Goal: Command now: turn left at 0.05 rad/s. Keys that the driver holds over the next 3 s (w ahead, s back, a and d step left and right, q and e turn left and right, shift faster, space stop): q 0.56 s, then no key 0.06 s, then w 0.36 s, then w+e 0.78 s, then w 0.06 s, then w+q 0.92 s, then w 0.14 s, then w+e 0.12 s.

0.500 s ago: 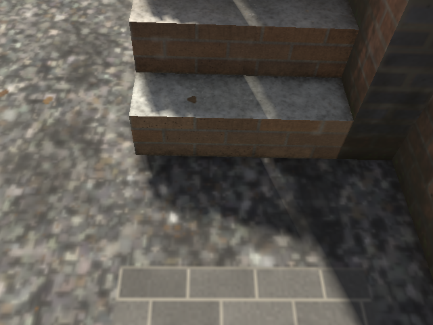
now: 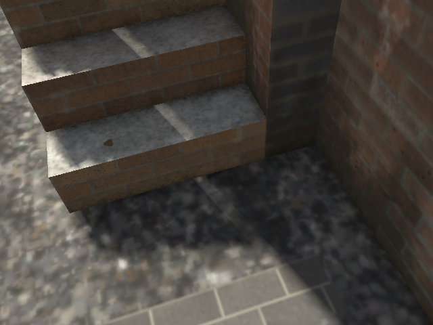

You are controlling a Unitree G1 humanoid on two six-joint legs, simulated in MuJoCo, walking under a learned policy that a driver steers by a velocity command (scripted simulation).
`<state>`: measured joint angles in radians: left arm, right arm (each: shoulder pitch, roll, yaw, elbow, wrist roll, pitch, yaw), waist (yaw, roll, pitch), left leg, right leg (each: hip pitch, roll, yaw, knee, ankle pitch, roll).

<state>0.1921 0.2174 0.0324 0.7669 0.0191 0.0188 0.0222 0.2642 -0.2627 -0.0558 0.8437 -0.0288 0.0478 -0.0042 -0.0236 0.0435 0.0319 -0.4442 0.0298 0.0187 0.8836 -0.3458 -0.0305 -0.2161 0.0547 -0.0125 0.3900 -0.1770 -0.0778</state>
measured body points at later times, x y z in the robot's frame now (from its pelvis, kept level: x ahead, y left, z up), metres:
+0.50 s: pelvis -0.02 +0.00 +0.00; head +0.02 +0.02 +0.44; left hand +0.04 +0.30 -0.13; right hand +0.13 -0.25 -0.12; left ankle -0.03 +0.11 -0.74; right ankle +0.01 -0.11 -0.71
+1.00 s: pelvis +0.03 +0.02 +0.00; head +0.04 +0.02 +0.45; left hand -0.09 +0.26 -0.13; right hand +0.26 -0.15 -0.11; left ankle +0.01 +0.13 -0.73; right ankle +0.02 -0.10 -0.74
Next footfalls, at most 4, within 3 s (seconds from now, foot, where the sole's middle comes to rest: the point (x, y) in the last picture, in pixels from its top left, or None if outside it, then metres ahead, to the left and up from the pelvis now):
0.20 left None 0.01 0.11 -0.78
0.58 right None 0.06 -0.09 -0.78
1.04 left None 0.06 0.15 -0.78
1.54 right None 0.42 0.08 -0.78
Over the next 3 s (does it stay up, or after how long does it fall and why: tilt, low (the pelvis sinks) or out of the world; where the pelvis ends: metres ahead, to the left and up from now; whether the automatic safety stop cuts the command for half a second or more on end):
stays up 0.83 0.23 -0.01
